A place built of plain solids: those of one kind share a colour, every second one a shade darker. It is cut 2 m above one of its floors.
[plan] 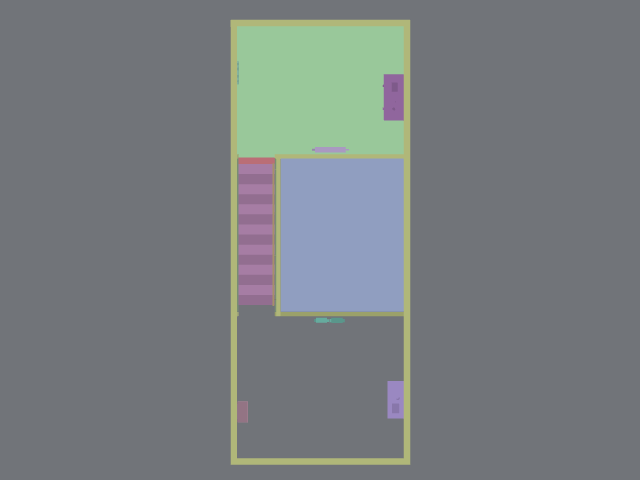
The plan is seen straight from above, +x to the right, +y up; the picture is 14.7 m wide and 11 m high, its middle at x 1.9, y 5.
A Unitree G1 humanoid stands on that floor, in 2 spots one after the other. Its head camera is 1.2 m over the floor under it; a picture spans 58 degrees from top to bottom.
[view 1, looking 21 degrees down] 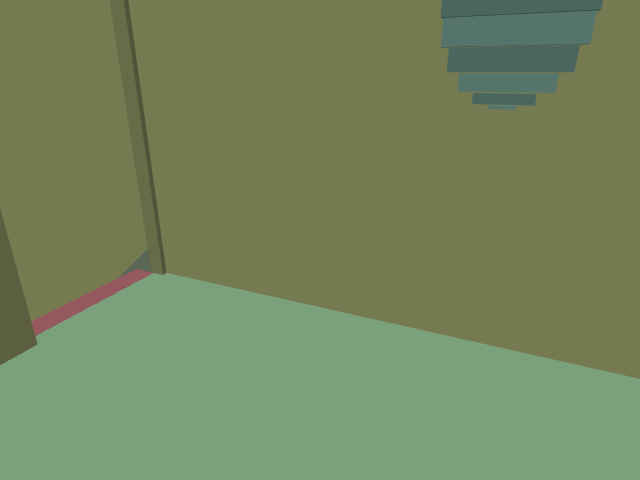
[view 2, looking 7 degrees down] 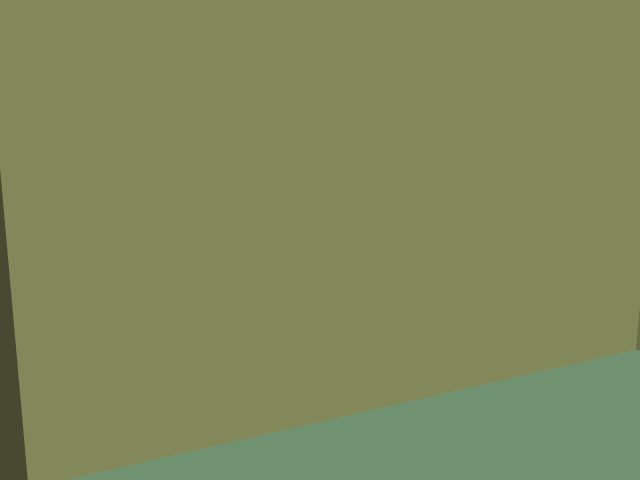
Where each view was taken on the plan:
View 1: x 1.91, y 8.90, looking -156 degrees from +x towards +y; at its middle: wall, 2.24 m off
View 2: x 0.45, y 7.97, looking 67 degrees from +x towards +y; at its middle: wall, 2.12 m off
